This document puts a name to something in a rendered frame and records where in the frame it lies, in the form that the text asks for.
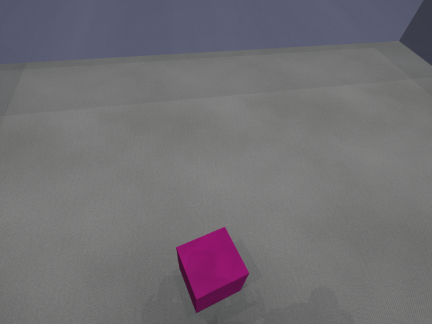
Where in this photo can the carton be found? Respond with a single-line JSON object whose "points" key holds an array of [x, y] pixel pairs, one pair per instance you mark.
{"points": [[212, 268]]}

